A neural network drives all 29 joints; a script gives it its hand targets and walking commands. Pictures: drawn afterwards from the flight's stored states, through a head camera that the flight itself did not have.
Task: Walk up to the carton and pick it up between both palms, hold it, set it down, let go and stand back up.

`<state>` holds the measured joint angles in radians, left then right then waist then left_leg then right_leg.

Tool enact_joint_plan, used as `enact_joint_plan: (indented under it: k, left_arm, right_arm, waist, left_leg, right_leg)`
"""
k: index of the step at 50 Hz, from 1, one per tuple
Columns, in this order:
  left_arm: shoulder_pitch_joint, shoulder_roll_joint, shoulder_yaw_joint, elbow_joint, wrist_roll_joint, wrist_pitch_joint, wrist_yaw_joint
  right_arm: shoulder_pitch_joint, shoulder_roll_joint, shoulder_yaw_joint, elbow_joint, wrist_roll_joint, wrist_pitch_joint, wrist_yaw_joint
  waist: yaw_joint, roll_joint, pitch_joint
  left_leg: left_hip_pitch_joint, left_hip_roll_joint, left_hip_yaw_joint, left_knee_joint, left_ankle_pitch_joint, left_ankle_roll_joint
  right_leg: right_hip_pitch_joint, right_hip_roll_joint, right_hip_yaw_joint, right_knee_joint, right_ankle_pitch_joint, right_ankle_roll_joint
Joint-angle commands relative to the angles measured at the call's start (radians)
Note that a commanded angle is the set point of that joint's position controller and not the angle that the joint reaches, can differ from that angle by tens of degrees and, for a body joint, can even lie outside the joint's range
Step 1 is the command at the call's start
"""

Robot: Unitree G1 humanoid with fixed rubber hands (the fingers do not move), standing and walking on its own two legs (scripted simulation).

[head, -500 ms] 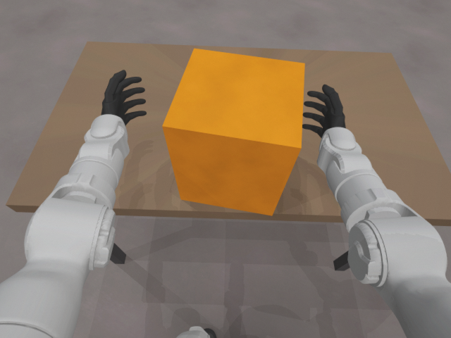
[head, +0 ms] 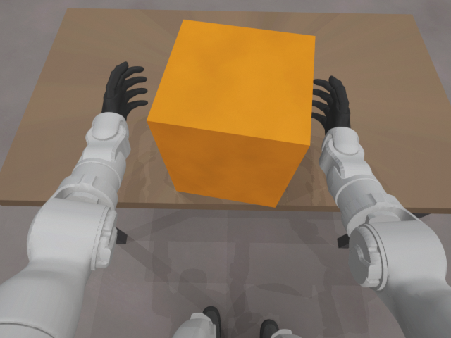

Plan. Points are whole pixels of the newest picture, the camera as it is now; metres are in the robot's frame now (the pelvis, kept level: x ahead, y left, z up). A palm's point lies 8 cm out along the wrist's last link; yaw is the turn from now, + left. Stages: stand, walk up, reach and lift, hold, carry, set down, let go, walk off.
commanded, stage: reach and lift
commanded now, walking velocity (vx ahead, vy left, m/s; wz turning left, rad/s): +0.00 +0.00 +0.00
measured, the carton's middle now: (235, 125) +0.48 +0.03 +0.02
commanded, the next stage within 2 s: none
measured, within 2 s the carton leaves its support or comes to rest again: neither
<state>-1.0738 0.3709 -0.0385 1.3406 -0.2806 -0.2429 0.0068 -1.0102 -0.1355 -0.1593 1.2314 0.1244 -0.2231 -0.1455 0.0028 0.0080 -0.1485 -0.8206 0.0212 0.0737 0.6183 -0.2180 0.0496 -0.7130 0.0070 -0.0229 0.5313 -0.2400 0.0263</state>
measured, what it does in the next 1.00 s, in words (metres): stands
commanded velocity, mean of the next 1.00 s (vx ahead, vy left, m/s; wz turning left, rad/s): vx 0.00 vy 0.00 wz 0.00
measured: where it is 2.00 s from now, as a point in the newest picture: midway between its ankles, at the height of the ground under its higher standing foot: outside the picture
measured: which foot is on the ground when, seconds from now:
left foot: down 0.00-1.00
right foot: down 0.00-1.00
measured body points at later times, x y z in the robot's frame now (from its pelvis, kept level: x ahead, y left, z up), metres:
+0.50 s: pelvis +0.00 +0.00 +0.00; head +0.13 +0.03 +0.43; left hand +0.49 +0.18 +0.05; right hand +0.48 -0.13 +0.05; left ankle +0.02 +0.07 -0.72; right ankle -0.01 -0.14 -0.72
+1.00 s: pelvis +0.00 +0.00 +0.00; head +0.13 +0.03 +0.43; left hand +0.49 +0.18 +0.05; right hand +0.47 -0.13 +0.04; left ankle +0.02 +0.07 -0.72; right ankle -0.01 -0.14 -0.72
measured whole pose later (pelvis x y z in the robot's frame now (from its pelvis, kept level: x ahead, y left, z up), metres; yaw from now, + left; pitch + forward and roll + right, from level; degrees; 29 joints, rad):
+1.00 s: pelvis +0.00 +0.00 +0.00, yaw +0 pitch +24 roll -3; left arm -1.07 0.21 0.23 1.34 0.15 -0.34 -0.01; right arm -0.97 0.00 -0.58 1.20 -0.24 -0.36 -0.12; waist 0.00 -0.01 -0.16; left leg -0.82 0.02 0.07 0.62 -0.22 0.05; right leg -0.71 0.01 -0.02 0.53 -0.24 0.03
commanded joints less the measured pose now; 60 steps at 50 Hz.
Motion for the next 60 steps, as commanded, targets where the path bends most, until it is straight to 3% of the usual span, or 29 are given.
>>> enact_joint_plan:
  k: [1, 13, 18, 20, 26, 29, 32, 39, 60]
  left_arm:
    - [-0.479, -0.01, 0.034, -0.189, 0.073, -0.092, -0.03]
    - [-0.466, -0.089, 0.188, -0.121, 0.218, -0.134, -0.035]
    - [-0.482, -0.171, 0.218, -0.111, 0.285, -0.146, -0.03]
    - [-0.482, -0.234, 0.228, -0.107, 0.317, -0.149, -0.041]
    - [-0.494, -0.588, 0.245, -0.082, 0.475, -0.156, -0.092]
    - [-0.47, -0.688, 0.244, -0.048, 0.53, -0.165, -0.1]
    - [-0.455, -0.721, 0.252, -0.013, 0.546, -0.166, -0.101]
    - [-0.442, -0.729, 0.262, 0.033, 0.542, -0.153, -0.104]
    - [-0.434, -0.756, 0.239, 0.047, 0.515, -0.154, -0.095]
  right_arm:
    - [-0.422, -0.105, -0.053, -0.23, -0.029, -0.083, 0.009]
    - [-0.417, 0.056, -0.091, -0.221, -0.144, -0.097, 0.018]
    - [-0.427, 0.131, -0.155, -0.222, -0.235, -0.106, 0.03]
    - [-0.42, 0.192, -0.191, -0.224, -0.293, -0.117, 0.037]
    - [-0.428, 0.555, -0.239, -0.186, -0.495, -0.154, 0.134]
    - [-0.404, 0.629, -0.246, -0.145, -0.564, -0.177, 0.17]
    - [-0.383, 0.641, -0.273, -0.103, -0.602, -0.18, 0.181]
    - [-0.363, 0.668, -0.279, -0.068, -0.618, -0.157, 0.185]
    - [-0.369, 0.684, -0.264, -0.051, -0.61, -0.161, 0.178]
  waist:
    - [-0.052, 0.126, -1.092]
    - [-0.011, 0.02, -1.023]
    - [-0.027, 0.015, -0.994]
    - [-0.04, 0.031, -0.986]
    - [-0.014, 0.08, -0.913]
    - [-0.015, 0.115, -0.866]
    - [-0.022, 0.12, -0.823]
    - [-0.036, 0.087, -0.757]
    - [-0.044, 0.087, -0.773]
  left_leg:
    - [0.837, 0.045, -0.097, 0.126, 0.888, -0.165]
    - [0.686, 0.018, -0.052, 0.049, 0.683, -0.112]
    - [0.69, 0.019, -0.038, 0.034, 0.647, -0.11]
    - [0.705, 0.02, -0.039, 0.032, 0.662, -0.113]
    - [0.817, 0.043, -0.045, 0.028, 0.752, -0.138]
    - [0.884, 0.054, -0.05, 0.043, 0.822, -0.153]
    - [0.884, 0.055, -0.047, 0.046, 0.805, -0.153]
    - [0.832, 0.046, -0.036, 0.03, 0.701, -0.132]
    - [0.801, 0.045, -0.03, 0.033, 0.699, -0.134]
  right_leg:
    - [-0.015, 0.038, -0.073, -0.044, 0.375, -0.029]
    - [0.184, 0.025, -0.038, -0.026, 0.483, 0.002]
    - [0.198, 0.025, -0.046, -0.034, 0.456, -0.001]
    - [0.198, 0.021, -0.048, -0.042, 0.447, -0.003]
    - [0.156, 0.021, -0.076, -0.073, 0.363, -0.022]
    - [0.143, 0.026, -0.094, -0.078, 0.361, -0.032]
    - [0.141, 0.029, -0.096, -0.081, 0.334, -0.039]
    - [0.182, 0.024, -0.083, -0.075, 0.327, -0.037]
    - [0.163, 0.026, -0.087, -0.076, 0.33, -0.044]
